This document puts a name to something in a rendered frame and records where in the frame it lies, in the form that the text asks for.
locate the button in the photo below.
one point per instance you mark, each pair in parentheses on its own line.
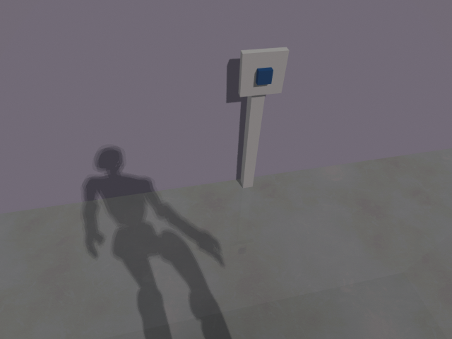
(264,76)

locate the panel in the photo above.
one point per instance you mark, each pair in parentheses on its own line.
(250,61)

